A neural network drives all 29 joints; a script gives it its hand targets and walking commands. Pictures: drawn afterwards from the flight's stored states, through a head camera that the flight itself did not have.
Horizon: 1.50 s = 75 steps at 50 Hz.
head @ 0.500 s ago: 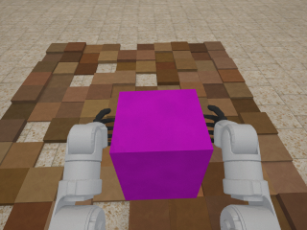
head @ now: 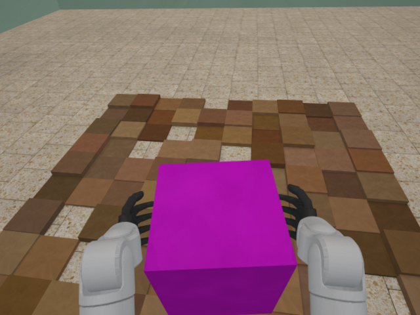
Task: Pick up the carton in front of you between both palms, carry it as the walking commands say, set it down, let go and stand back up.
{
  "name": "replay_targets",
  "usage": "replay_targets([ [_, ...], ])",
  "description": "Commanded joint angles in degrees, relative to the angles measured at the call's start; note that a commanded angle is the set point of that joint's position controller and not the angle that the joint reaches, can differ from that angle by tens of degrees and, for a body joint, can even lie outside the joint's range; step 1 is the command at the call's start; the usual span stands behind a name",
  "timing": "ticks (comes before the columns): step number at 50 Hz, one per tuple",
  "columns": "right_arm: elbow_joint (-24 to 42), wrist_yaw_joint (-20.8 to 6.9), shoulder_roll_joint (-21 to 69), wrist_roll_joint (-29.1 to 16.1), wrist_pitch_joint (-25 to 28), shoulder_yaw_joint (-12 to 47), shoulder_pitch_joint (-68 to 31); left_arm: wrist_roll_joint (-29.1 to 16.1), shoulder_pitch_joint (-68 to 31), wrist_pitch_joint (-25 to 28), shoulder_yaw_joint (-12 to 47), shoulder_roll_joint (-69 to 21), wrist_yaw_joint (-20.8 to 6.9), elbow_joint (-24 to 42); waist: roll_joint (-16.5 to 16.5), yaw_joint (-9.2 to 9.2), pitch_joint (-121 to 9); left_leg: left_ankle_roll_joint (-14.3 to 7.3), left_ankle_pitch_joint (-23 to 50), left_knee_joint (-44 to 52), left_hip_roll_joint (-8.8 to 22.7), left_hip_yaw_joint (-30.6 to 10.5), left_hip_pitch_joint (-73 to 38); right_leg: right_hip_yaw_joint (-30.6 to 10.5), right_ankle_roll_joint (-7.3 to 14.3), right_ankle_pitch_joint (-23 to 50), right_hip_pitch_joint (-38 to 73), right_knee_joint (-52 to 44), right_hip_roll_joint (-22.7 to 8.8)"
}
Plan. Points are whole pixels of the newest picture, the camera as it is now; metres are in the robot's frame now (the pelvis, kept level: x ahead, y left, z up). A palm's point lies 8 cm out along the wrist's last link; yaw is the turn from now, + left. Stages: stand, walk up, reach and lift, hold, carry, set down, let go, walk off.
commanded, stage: carry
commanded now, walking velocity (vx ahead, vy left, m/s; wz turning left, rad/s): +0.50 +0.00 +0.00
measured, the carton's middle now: (217, 241) +0.29 +0.01 +0.02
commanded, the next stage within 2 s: none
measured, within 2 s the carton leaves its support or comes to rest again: neither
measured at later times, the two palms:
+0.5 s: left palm (197, 102) +0.61 +0.07 +0.15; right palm (315, 99) +0.61 -0.23 +0.15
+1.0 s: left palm (229, 80) +0.94 -0.02 +0.06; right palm (312, 82) +0.90 -0.32 +0.07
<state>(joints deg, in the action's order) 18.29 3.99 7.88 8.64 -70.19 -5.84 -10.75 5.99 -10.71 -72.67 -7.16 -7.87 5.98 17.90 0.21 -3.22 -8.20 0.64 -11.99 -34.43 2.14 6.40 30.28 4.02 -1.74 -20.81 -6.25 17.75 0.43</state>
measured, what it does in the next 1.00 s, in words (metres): walks ahead: left foot, then right foot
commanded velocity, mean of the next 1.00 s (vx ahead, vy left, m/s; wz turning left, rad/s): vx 0.50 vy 0.00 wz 0.00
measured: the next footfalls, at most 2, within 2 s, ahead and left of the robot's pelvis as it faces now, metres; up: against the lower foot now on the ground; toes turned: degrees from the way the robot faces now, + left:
left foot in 0.06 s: +0.18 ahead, +0.12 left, +0.00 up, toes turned +6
right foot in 0.36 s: +0.31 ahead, -0.12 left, -0.01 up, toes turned -10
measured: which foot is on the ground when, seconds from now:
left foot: up 0.00-0.04, down 0.06-0.40, up 0.42-0.76, down 0.78-1.00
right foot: down 0.00-0.10, up 0.12-0.34, down 0.36-0.80, up 0.82-1.00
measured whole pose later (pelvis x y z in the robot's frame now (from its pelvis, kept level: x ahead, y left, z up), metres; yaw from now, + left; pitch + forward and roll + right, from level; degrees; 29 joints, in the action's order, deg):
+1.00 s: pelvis +0.55 -0.11 -0.01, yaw -5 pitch +6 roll +1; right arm -1.2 8.7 3.9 4.3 -68.0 -14.9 -39.7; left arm 5.9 -37.3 -72.3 -15.2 -3.8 6.9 -0.2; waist -1.1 5.4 6.9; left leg -1.1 -16.9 -28.4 1.2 8.4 17.0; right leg 1.4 0.2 -21.7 -33.8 48.7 -1.7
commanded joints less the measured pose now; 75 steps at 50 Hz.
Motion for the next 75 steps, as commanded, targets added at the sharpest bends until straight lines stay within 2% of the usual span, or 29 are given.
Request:
replay_targets([
  [1,-0.88,-12.54,51.31,-22.43,-1.36,36.97,-24.16,-25.72,-29.01,0.69,41.74,-47.99,-17.61,3.03,7.67,2.59,-7.13,-0.50,0.85,6.96,-1.87,5.76,-11.87,-6.08,8.25,15.87,-1.02,-1.49,-13.28],
  [3,0.18,-12.92,49.42,-22.82,-1.85,37.27,-27.32,-25.47,-32.21,0.29,42.32,-49.66,-17.42,2.45,3.87,3.26,-9.38,-0.65,0.54,10.48,-0.33,5.16,-24.02,-1.21,5.64,14.00,-4.20,7.55,-10.04],
  [4,-3.07,-13.76,49.57,-22.84,-2.96,37.84,-25.62,-23.63,-31.20,0.68,40.70,-47.51,-17.14,0.76,1.34,4.37,-8.97,-2.93,-7.68,12.06,5.48,-4.10,-30.61,2.21,3.89,11.83,-11.99,17.48,-7.59],
  [5,-6.02,-13.93,51.37,-24.18,-2.60,37.87,-25.89,-24.59,-34.93,0.09,40.94,-48.48,-16.73,4.50,-14.61,4.71,-9.68,-9.27,-18.46,20.67,16.12,-26.91,-35.97,5.25,1.21,-1.24,-25.59,27.20,-1.37],
  [6,-2.21,-14.52,49.52,-24.97,-2.09,37.64,-26.42,-23.50,-34.72,-0.41,42.09,-48.46,-16.47,4.17,-15.52,5.18,-5.92,-13.72,-17.77,23.99,22.32,-37.76,-35.70,-1.00,2.14,-11.03,-33.43,35.25,-1.93],
  [8,1.45,-14.07,50.27,-27.08,-2.63,39.08,-32.22,-25.20,-36.03,0.17,40.22,-51.07,-16.15,3.36,-4.07,5.30,-8.82,-15.55,-6.97,20.51,20.93,-31.57,-33.53,-3.91,2.80,-9.37,-34.74,42.23,-4.74],
  [13,2.01,-13.17,47.72,-29.85,-1.62,40.66,-43.94,-22.57,-42.01,1.62,39.07,-45.83,-13.62,2.71,-9.53,4.97,-11.26,-8.28,-1.76,21.17,12.04,-7.42,-23.79,2.36,2.33,1.58,-19.12,17.40,-2.66],
  [17,-2.38,-11.72,43.66,-32.27,-1.76,38.14,-52.87,-24.24,-51.94,0.95,37.52,-41.32,-10.74,-0.50,-11.70,5.05,-11.60,-7.40,-1.43,17.35,11.05,-4.79,-22.87,4.51,3.13,11.55,-14.94,11.17,-1.57],
  [19,-11.76,-10.69,38.71,-30.37,-3.06,34.51,-57.55,-24.06,-59.52,-0.03,32.60,-35.67,-9.97,-4.07,-3.05,3.32,-12.96,-4.98,-8.96,6.49,8.43,0.90,-15.22,7.98,3.85,10.12,-0.33,9.59,-1.37],
  [21,-14.80,-9.36,37.91,-31.90,-4.67,31.64,-67.49,-23.89,-60.47,-0.89,28.17,-31.56,-8.68,-12.38,18.86,0.45,-16.12,0.15,-11.17,-24.85,-2.03,5.42,4.92,-23.88,11.54,7.42,16.72,1.01,-18.07],
  [26,-21.43,-7.56,46.38,-31.88,-4.60,24.83,-80.31,-29.81,-85.28,-1.61,26.56,-41.28,-8.48,-11.15,2.63,-0.27,-17.10,-2.96,-15.60,-32.51,1.09,-5.33,17.55,-19.99,11.99,28.11,19.42,5.45,-18.73],
  [33,-32.12,-6.80,49.93,-24.77,-5.53,14.71,-81.63,-30.61,-90.29,-1.30,20.53,-51.73,-10.87,-23.24,9.72,0.16,-14.36,-3.65,-2.24,-10.61,-2.66,0.81,6.45,-9.91,9.49,40.67,12.05,5.16,-15.07],
  [36,-45.66,-7.71,52.65,-22.60,-5.35,10.39,-74.27,-30.77,-90.78,-0.82,19.16,-55.98,-12.11,-30.83,4.29,-1.00,-14.71,-5.35,1.81,-6.13,-7.42,5.93,1.90,-5.22,4.62,65.47,14.21,8.92,-10.59],
  [38,-41.43,-9.31,56.45,-22.80,-3.53,11.01,-74.79,-29.42,-85.32,0.52,16.42,-59.57,-13.00,-32.11,12.23,1.45,-17.80,-5.49,11.51,3.39,-9.76,8.18,-7.67,-0.19,3.41,75.62,16.45,17.98,-10.06],
  [40,-38.12,-9.84,58.39,-23.75,-2.55,13.74,-76.12,-30.26,-92.35,1.87,19.90,-56.91,-12.94,-22.72,4.22,7.75,-27.96,-13.79,34.61,1.53,8.50,-11.83,-45.74,-1.85,1.06,44.50,-11.95,41.58,-7.46],
  [41,-39.51,-9.80,58.84,-23.56,-1.37,14.10,-74.06,-29.05,-90.45,0.99,18.13,-58.19,-13.24,-23.87,-18.15,10.05,-30.89,-23.99,56.27,1.71,19.58,-30.90,-62.09,-2.74,-0.30,-8.14,-34.47,62.12,4.22],
  [42,-38.75,-9.72,60.41,-23.46,-0.91,14.05,-68.60,-30.40,-90.88,1.07,21.35,-60.35,-13.02,-21.84,-18.14,9.72,-30.98,-24.04,50.48,2.16,18.63,-30.63,-62.50,-9.32,1.48,-13.12,-39.53,68.09,1.34],
  [44,-24.35,-9.61,61.19,-27.52,0.27,20.29,-74.54,-28.94,-85.11,1.84,22.78,-59.96,-12.77,-18.02,-1.05,8.49,-23.85,-17.51,32.55,4.84,16.38,-25.63,-53.75,-8.78,3.81,-8.97,-43.33,60.33,-1.87],
  [50,-10.52,-10.61,66.25,-34.92,1.81,35.12,-71.81,-21.43,-70.40,6.43,28.16,-53.29,-8.66,-3.17,-11.04,7.65,-23.29,-9.42,32.23,8.27,10.45,-9.32,-38.37,-0.11,1.47,7.42,-21.21,16.30,-0.87],
  [54,-13.89,-12.37,63.88,-34.17,2.77,38.52,-59.91,-21.89,-67.72,7.18,34.03,-52.83,-10.11,0.33,-3.39,1.70,-26.13,-1.83,19.34,-9.92,4.70,0.75,-22.78,4.04,0.64,32.07,13.89,1.63,-2.79],
  [55,-14.72,-12.08,58.84,-32.38,2.55,38.56,-56.68,-20.26,-60.74,6.76,33.14,-49.40,-10.25,-4.07,6.72,1.73,-27.40,-1.25,0.47,-19.09,3.61,0.87,-9.92,-2.62,2.46,40.49,22.26,6.25,-9.89],
  [56,-12.80,-12.39,59.05,-32.28,2.16,39.46,-56.02,-20.35,-60.89,7.27,34.31,-44.99,-10.48,-2.40,17.92,2.87,-31.77,0.20,-20.82,-28.88,-2.93,-1.67,2.77,-25.03,10.30,41.09,32.48,6.17,-22.83],
  [57,-12.95,-11.70,56.81,-32.32,1.97,40.02,-57.58,-20.44,-56.99,6.00,33.82,-46.17,-10.57,-7.33,16.59,2.53,-32.37,-1.01,-21.09,-35.57,-1.70,-7.14,9.60,-31.75,11.42,23.71,35.14,3.89,-25.07],
  [60,-13.92,-11.26,55.77,-31.79,1.69,38.47,-60.81,-23.91,-68.75,5.98,36.09,-45.32,-11.65,0.01,3.51,1.20,-24.13,-1.68,-13.44,-36.66,1.52,-6.30,14.17,-20.93,11.02,37.24,26.77,4.55,-19.59],
  [64,-16.75,-8.85,54.04,-29.32,1.21,35.33,-60.13,-30.39,-76.91,4.19,38.05,-48.64,-12.47,0.88,8.31,0.74,-22.76,-0.51,-7.16,-33.91,0.53,-4.41,14.34,-15.56,5.34,47.31,26.93,3.02,-16.37],
  [66,-19.30,-8.08,55.34,-28.20,-0.09,33.33,-58.10,-30.30,-72.39,3.22,35.66,-46.90,-12.82,-2.46,7.68,-0.33,-23.13,-0.65,-6.99,-31.95,-0.92,-2.80,18.44,-12.73,8.37,52.42,29.94,3.53,-15.96],
  [69,-23.21,-7.05,52.43,-24.85,-0.87,30.04,-58.37,-31.19,-72.41,1.57,33.65,-49.12,-13.83,-11.44,6.86,-0.78,-20.92,-1.82,-2.96,-33.11,-2.09,-0.83,23.32,-10.89,4.65,59.96,31.33,6.49,-13.62],
  [71,-22.26,-7.46,51.15,-24.73,-1.67,28.88,-62.24,-32.46,-76.99,1.69,32.02,-50.56,-14.61,-12.89,9.68,0.33,-13.85,-1.71,0.70,-23.21,-1.65,0.00,18.96,-7.27,9.01,58.75,21.25,3.15,-11.11],
  [75,-31.85,-9.20,51.27,-21.32,-2.00,22.81,-57.90,-31.08,-76.48,1.84,28.35,-52.58,-14.77,-20.06,5.41,0.83,-9.07,-2.73,10.65,-1.75,-2.71,2.57,10.57,-2.40,7.75,57.11,20.09,1.74,-10.77],
])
